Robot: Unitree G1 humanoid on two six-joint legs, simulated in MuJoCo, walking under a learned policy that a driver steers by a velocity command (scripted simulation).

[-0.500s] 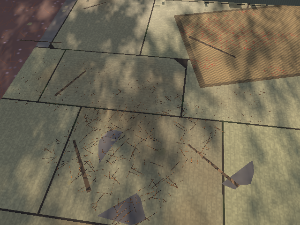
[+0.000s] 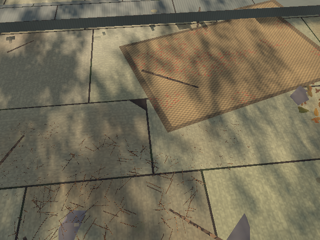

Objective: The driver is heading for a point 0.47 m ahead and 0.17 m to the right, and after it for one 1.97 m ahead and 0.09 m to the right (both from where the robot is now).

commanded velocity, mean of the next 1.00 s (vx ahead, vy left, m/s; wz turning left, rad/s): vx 0.50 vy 0.00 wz -0.33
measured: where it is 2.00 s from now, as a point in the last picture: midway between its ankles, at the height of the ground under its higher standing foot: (181, 122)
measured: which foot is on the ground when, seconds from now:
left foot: down 0.00-0.18, up 0.20-0.62, down 0.64-1.00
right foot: up 0.00-0.14, down 0.16-0.66, up 0.68-1.00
